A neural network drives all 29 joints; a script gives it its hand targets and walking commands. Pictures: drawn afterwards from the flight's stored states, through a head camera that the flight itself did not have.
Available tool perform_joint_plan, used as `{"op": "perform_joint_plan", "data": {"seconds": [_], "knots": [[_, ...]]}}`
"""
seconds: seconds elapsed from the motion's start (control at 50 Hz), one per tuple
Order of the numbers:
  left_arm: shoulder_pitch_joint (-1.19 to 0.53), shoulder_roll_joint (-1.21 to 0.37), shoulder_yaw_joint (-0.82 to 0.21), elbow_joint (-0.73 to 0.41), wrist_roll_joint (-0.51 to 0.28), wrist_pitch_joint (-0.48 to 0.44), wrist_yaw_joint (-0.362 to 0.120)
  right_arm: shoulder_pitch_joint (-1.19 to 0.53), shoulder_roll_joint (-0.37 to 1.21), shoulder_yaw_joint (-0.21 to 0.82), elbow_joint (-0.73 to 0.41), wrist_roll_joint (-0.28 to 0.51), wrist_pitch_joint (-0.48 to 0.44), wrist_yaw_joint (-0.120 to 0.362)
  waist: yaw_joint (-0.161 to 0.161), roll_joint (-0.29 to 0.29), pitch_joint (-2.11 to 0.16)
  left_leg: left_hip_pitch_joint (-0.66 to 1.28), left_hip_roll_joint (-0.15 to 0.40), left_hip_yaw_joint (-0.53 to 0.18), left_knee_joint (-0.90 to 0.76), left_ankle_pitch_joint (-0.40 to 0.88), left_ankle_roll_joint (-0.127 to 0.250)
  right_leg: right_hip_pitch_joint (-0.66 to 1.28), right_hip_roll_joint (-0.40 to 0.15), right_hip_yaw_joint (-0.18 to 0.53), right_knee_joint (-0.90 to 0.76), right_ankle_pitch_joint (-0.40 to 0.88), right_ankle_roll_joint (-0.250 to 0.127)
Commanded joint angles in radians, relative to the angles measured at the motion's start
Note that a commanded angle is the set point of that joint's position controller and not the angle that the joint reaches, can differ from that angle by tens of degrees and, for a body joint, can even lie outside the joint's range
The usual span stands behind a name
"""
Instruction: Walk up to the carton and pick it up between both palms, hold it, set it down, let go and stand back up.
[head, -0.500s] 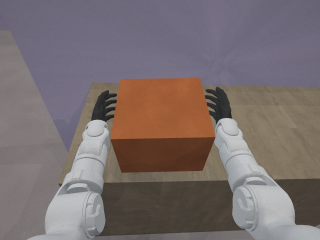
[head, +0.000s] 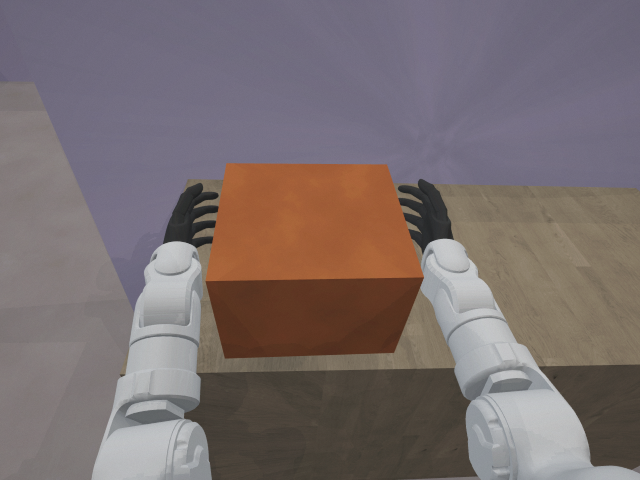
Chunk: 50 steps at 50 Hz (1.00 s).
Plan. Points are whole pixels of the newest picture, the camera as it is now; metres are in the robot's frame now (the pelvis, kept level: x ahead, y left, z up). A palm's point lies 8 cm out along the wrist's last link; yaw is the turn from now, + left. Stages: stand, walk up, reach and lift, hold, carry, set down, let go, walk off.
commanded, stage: reach and lift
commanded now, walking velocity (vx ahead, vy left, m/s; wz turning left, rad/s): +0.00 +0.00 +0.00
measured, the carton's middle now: (309, 257) +0.40 +0.01 +0.08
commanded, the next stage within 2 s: hold in 1.06 s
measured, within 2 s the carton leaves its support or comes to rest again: neither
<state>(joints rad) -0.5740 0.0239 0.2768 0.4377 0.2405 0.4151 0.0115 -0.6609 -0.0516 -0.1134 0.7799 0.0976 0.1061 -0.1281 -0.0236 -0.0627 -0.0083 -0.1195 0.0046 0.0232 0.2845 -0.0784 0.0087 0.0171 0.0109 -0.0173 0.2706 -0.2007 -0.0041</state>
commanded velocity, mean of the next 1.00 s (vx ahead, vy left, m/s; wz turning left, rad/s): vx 0.00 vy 0.00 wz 0.00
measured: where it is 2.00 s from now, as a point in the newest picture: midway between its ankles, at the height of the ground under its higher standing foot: outside the picture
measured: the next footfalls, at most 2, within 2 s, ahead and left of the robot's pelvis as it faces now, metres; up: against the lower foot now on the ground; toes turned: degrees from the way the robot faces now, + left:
none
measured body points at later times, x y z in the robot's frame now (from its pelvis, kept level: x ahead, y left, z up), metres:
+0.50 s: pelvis +0.00 +0.00 +0.00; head -0.04 +0.03 +0.45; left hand +0.37 +0.17 +0.15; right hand +0.38 -0.16 +0.16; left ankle +0.05 +0.11 -0.75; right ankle -0.03 -0.11 -0.75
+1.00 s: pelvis -0.01 +0.00 +0.00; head -0.05 +0.02 +0.45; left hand +0.37 +0.18 +0.16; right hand +0.38 -0.15 +0.17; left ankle +0.05 +0.11 -0.75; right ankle -0.03 -0.11 -0.75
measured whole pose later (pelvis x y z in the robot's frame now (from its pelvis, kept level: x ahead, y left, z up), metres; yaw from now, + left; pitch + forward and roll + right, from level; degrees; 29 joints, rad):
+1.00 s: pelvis -0.01 +0.00 +0.00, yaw +0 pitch -6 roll +0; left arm -0.53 0.01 0.27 0.19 0.26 0.58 -0.01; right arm -0.63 -0.05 -0.07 0.56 0.13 0.25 -0.15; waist -0.05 -0.06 0.00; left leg -0.11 0.01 0.02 0.28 -0.07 0.01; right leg 0.02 0.01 -0.02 0.29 -0.21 -0.01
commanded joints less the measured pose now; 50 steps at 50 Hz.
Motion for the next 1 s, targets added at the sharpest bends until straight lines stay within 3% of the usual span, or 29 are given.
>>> {"op": "perform_joint_plan", "data": {"seconds": [0.0, 0.02, 0.06, 0.12, 0.18, 0.2, 0.26, 0.28, 0.3, 0.34, 0.38, 0.42, 0.44, 0.48, 0.56, 0.58, 0.6, 0.62, 0.64, 0.66, 0.74, 0.8, 0.86, 0.88, 0.92, 0.98], "knots": [[-0.623, -0.587, -0.454, -0.267, -0.102, -0.016, -0.168, -0.681, 0.559, 0.388, -0.390, 0.060, -0.041, 0.096, -0.023, 0.061, -0.409, 0.361, -0.029, -0.004, 0.057, 0.278, -0.019, -0.113, 0.026, -0.042, -0.037, 0.305, 0.058], [-0.619, -0.591, -0.501, -0.315, -0.121, -0.013, -0.166, -0.677, 0.555, 0.416, -0.455, 0.076, -0.046, 0.093, -0.038, 0.082, -0.447, 0.388, -0.031, -0.004, 0.071, 0.297, -0.030, -0.119, 0.029, -0.042, -0.031, 0.316, 0.058], [-0.647, -0.590, -0.539, -0.393, -0.138, -0.010, -0.154, -0.705, 0.554, 0.450, -0.547, 0.097, -0.041, 0.091, -0.028, 0.115, -0.493, 0.384, -0.033, -0.014, 0.079, 0.319, -0.036, -0.119, 0.033, -0.041, -0.022, 0.322, 0.051], [-0.664, -0.578, -0.574, -0.443, -0.149, 0.004, -0.132, -0.672, 0.555, 0.453, -0.531, 0.097, -0.013, 0.099, -0.032, 0.116, -0.466, 0.393, -0.022, -0.017, 0.066, 0.272, -0.038, -0.165, 0.035, -0.047, -0.032, 0.226, 0.041], [-0.621, -0.575, -0.562, -0.428, -0.135, 0.041, -0.128, -0.650, 0.527, 0.435, -0.510, 0.082, 0.008, 0.109, -0.034, 0.107, -0.422, 0.410, -0.006, -0.021, 0.050, 0.215, -0.027, -0.207, 0.032, -0.050, -0.050, 0.149, 0.035], [-0.588, -0.549, -0.534, -0.376, -0.122, 0.058, -0.133, -0.644, 0.514, 0.418, -0.491, 0.065, 0.019, 0.109, -0.023, 0.072, -0.378, 0.384, -0.006, -0.018, 0.029, 0.151, -0.011, -0.207, 0.023, -0.044, -0.061, 0.118, 0.038], [-0.591, -0.556, -0.465, -0.301, -0.095, 0.089, -0.155, -0.694, 0.488, 0.359, -0.459, 0.039, 0.025, 0.116, -0.021, 0.072, -0.320, 0.330, 0.003, -0.008, -0.019, 0.027, 0.000, -0.202, 0.020, -0.057, -0.065, 0.023, 0.033], [-0.595, -0.554, -0.462, -0.316, -0.096, 0.086, -0.159, -0.688, 0.504, 0.362, -0.467, 0.033, 0.019, 0.120, -0.016, 0.060, -0.332, 0.325, -0.001, 0.005, -0.009, 0.059, 0.003, -0.190, 0.018, -0.052, -0.061, 0.071, 0.036], [-0.622, -0.572, -0.491, -0.382, -0.113, 0.076, -0.154, -0.698, 0.509, 0.376, -0.482, 0.059, 0.010, 0.119, -0.023, 0.085, -0.409, 0.372, 0.001, -0.001, 0.012, 0.129, -0.009, -0.183, 0.022, -0.053, -0.047, 0.128, 0.036], [-0.629, -0.570, -0.507, -0.387, -0.127, 0.069, -0.149, -0.717, 0.525, 0.397, -0.521, 0.070, 0.006, 0.112, -0.026, 0.066, -0.457, 0.419, -0.008, -0.007, 0.040, 0.196, -0.015, -0.178, 0.028, -0.055, -0.048, 0.176, 0.039], [-0.600, -0.553, -0.477, -0.329, -0.107, 0.075, -0.158, -0.716, 0.543, 0.415, -0.523, 0.064, 0.014, 0.099, -0.016, 0.044, -0.406, 0.367, -0.025, 0.006, 0.037, 0.158, 0.000, -0.137, 0.017, -0.045, -0.052, 0.207, 0.055], [-0.629, -0.540, -0.459, -0.334, -0.092, 0.071, -0.165, -0.713, 0.536, 0.401, -0.487, 0.047, 0.018, 0.101, -0.017, 0.043, -0.385, 0.331, -0.023, 0.013, 0.007, 0.088, 0.008, -0.140, 0.012, -0.050, -0.047, 0.158, 0.061], [-0.639, -0.542, -0.468, -0.348, -0.090, 0.069, -0.164, -0.701, 0.538, 0.404, -0.484, 0.053, 0.015, 0.104, -0.013, 0.084, -0.377, 0.315, -0.022, 0.012, 0.004, 0.097, 0.012, -0.146, 0.009, -0.046, -0.044, 0.168, 0.052], [-0.632, -0.541, -0.474, -0.359, -0.096, 0.070, -0.168, -0.675, 0.538, 0.408, -0.466, 0.057, 0.021, 0.102, -0.033, 0.091, -0.387, 0.355, -0.024, 0.011, 0.025, 0.150, 0.003, -0.152, 0.008, -0.046, -0.042, 0.213, 0.054], [-0.624, -0.543, -0.464, -0.348, -0.094, 0.079, -0.172, -0.685, 0.516, 0.383, -0.472, 0.061, 0.024, 0.101, -0.036, 0.082, -0.377, 0.367, -0.020, 0.007, 0.024, 0.154, -0.008, -0.157, 0.013, -0.053, -0.048, 0.196, 0.049], [-0.615, -0.545, -0.462, -0.345, -0.098, 0.078, -0.174, -0.704, 0.524, 0.392, -0.493, 0.064, 0.019, 0.098, -0.030, 0.062, -0.390, 0.373, -0.021, 0.007, 0.035, 0.182, -0.007, -0.144, 0.016, -0.054, -0.045, 0.234, 0.050], [-0.617, -0.551, -0.467, -0.355, -0.105, 0.078, -0.176, -0.717, 0.526, 0.403, -0.510, 0.064, 0.016, 0.096, -0.046, 0.061, -0.428, 0.382, -0.025, 0.003, 0.042, 0.213, -0.011, -0.128, 0.021, -0.057, -0.040, 0.268, 0.052], [-0.605, -0.543, -0.481, -0.394, -0.114, 0.074, -0.176, -0.695, 0.537, 0.424, -0.543, 0.077, 0.016, 0.088, -0.037, 0.056, -0.466, 0.392, -0.030, -0.001, 0.056, 0.262, -0.008, -0.099, 0.017, -0.054, -0.029, 0.339, 0.059], [-0.594, -0.539, -0.497, -0.408, -0.111, 0.076, -0.173, -0.689, 0.535, 0.440, -0.547, 0.087, 0.021, 0.082, -0.051, 0.058, -0.470, 0.404, -0.027, -0.003, 0.065, 0.285, -0.016, -0.097, 0.022, -0.052, -0.028, 0.364, 0.064], [-0.576, -0.531, -0.488, -0.404, -0.115, 0.083, -0.173, -0.688, 0.528, 0.452, -0.565, 0.101, 0.026, 0.075, -0.034, 0.058, -0.442, 0.403, -0.027, -0.004, 0.068, 0.298, -0.014, -0.088, 0.022, -0.050, -0.031, 0.366, 0.066], [-0.605, -0.518, -0.505, -0.442, -0.104, 0.099, -0.179, -0.674, 0.517, 0.461, -0.561, 0.119, 0.050, 0.067, -0.046, 0.092, -0.392, 0.391, -0.028, -0.001, 0.046, 0.234, -0.016, -0.112, 0.015, -0.057, -0.033, 0.311, 0.068], [-0.663, -0.531, -0.525, -0.435, -0.130, 0.093, -0.166, -0.708, 0.516, 0.439, -0.552, 0.110, 0.056, 0.088, -0.050, 0.110, -0.398, 0.370, -0.018, -0.007, 0.022, 0.143, -0.015, -0.180, 0.016, -0.059, -0.052, 0.162, 0.048], [-0.674, -0.545, -0.536, -0.413, -0.138, 0.090, -0.151, -0.738, 0.522, 0.423, -0.546, 0.103, 0.055, 0.106, -0.033, 0.119, -0.423, 0.373, -0.009, -0.012, 0.034, 0.145, -0.006, -0.206, 0.017, -0.056, -0.050, 0.126, 0.036], [-0.654, -0.547, -0.527, -0.400, -0.140, 0.093, -0.151, -0.740, 0.535, 0.432, -0.556, 0.099, 0.052, 0.105, -0.024, 0.094, -0.418, 0.381, -0.012, -0.012, 0.038, 0.162, -0.001, -0.204, 0.018, -0.053, -0.051, 0.154, 0.042], [-0.615, -0.535, -0.507, -0.398, -0.128, 0.105, -0.157, -0.684, 0.526, 0.413, -0.527, 0.090, 0.060, 0.095, -0.037, 0.064, -0.413, 0.392, -0.012, -0.009, 0.040, 0.183, -0.003, -0.168, 0.017, -0.043, -0.050, 0.202, 0.049], [-0.629, -0.512, -0.434, -0.332, -0.100, 0.124, -0.179, -0.708, 0.523, 0.382, -0.456, 0.078, 0.081, 0.089, -0.033, 0.040, -0.311, 0.344, -0.013, 0.001, 0.004, 0.099, 0.013, -0.171, 0.007, -0.046, -0.064, 0.147, 0.051]]}}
